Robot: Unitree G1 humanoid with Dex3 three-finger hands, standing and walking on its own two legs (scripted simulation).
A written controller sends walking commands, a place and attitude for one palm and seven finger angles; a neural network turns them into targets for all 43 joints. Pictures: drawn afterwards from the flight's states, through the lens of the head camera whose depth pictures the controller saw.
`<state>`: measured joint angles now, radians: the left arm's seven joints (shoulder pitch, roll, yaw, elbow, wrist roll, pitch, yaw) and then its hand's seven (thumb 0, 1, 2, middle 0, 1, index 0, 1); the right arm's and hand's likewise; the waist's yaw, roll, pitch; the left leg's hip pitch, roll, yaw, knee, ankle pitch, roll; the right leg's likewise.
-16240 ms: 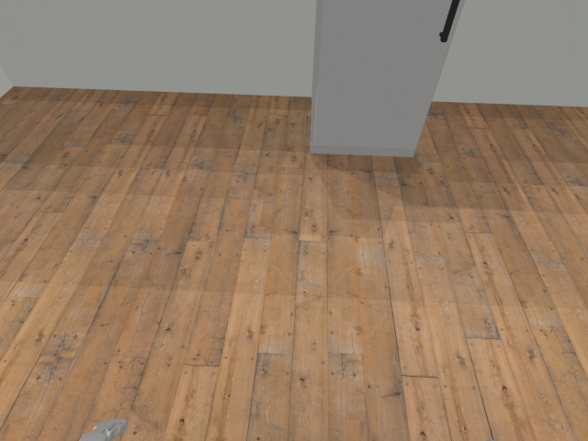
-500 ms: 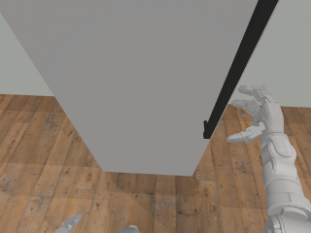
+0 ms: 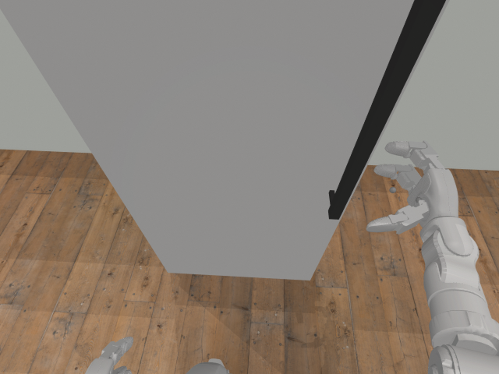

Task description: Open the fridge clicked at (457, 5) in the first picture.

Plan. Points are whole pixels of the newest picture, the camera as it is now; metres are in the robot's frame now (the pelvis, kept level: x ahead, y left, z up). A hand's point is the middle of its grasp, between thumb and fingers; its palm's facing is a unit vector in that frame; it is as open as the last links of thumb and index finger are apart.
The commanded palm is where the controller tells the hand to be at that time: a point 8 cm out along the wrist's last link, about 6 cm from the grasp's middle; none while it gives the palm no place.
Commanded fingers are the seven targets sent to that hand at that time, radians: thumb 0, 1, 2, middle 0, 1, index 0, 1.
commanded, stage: move the hooked fingers beside the handle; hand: right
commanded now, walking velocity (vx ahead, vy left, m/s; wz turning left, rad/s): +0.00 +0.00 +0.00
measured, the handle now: (370, 115) +0.46 -0.12 +0.17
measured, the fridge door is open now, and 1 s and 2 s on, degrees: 0 0 0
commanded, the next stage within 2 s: feel for the door with the fingertips in 0.32 s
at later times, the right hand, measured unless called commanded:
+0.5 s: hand (395, 190) +0.41 -0.18 +0.07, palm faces -0.06 +1.00 +0.00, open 14.0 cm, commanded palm +0.38 -0.22 +0.08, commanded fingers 0.00 0.50 -0.30 0.30 1.20 0.30 1.20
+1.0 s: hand (375, 183) +0.41 -0.15 +0.08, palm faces -0.02 +1.00 -0.04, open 13.9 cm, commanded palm +0.38 -0.20 +0.08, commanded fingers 0.00 0.50 -0.30 0.30 1.20 0.30 1.20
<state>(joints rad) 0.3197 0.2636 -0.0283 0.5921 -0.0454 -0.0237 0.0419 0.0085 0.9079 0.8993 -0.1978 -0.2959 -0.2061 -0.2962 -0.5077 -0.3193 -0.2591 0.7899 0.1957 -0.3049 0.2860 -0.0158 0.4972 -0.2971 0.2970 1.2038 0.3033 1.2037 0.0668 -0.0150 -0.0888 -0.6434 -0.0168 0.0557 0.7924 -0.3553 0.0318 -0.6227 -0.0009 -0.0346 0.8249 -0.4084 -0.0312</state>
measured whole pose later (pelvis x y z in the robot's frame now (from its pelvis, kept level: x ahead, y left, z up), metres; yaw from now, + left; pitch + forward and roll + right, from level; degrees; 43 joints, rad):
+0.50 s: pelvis +0.00 -0.01 +0.00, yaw +0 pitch +12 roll +1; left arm 0.33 0.25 -0.03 0.59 -0.04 -0.02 0.03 0.01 0.91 0.90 -0.20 -0.30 -0.21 -0.30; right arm -0.47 -0.31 -0.24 0.73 0.19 -0.29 0.26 -0.02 0.50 -0.30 0.30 1.20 0.30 1.20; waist 0.06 -0.02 -0.09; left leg -0.64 -0.01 0.05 0.79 -0.36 0.02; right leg -0.63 0.00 -0.04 0.83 -0.42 -0.04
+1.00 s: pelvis +0.00 +0.01 +0.00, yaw +0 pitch +11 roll +0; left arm 0.31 0.24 -0.03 0.60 -0.04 -0.02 0.03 0.01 0.91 0.90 -0.20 -0.30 -0.21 -0.30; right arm -0.52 -0.26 -0.19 0.75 0.15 -0.32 0.14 -0.02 0.50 -0.30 0.30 1.20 0.31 1.20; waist 0.07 -0.01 -0.08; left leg -0.63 -0.02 0.06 0.81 -0.36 0.04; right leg -0.61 0.00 -0.03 0.83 -0.41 -0.02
